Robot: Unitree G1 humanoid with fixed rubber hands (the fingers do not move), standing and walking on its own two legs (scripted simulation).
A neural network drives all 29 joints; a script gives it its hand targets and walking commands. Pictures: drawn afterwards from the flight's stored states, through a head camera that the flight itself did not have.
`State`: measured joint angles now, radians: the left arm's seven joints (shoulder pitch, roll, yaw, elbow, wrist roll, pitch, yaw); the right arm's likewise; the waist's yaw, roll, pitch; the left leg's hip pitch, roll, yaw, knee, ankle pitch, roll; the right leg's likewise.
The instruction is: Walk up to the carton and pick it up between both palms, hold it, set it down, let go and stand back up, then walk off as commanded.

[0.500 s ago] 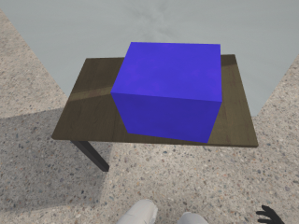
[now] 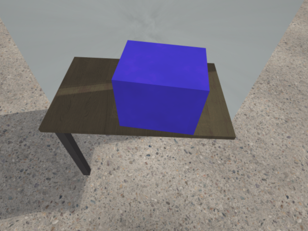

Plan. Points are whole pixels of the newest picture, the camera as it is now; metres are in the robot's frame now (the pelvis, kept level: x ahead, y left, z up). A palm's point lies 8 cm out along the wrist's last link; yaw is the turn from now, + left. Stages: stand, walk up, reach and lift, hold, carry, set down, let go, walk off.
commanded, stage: stand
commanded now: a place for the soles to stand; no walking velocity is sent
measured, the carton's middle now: (161, 88) +0.64 -0.02 -0.05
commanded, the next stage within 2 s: none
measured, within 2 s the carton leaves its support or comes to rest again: neither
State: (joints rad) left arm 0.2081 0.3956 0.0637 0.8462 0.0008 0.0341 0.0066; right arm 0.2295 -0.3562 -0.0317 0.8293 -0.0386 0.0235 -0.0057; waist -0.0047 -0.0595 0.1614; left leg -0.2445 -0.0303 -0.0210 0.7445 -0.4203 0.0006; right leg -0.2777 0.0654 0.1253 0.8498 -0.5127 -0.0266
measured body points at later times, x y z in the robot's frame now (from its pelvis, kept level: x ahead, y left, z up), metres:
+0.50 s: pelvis -0.04 +0.02 +0.02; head -0.05 +0.01 +0.47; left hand +0.04 +0.30 -0.10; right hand +0.04 -0.27 -0.11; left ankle -0.02 +0.13 -0.71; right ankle -0.01 -0.12 -0.71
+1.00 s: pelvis -0.03 +0.02 +0.03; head -0.03 +0.02 +0.48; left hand +0.03 +0.31 -0.11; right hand +0.07 -0.27 -0.09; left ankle -0.02 +0.13 -0.71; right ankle -0.01 -0.12 -0.71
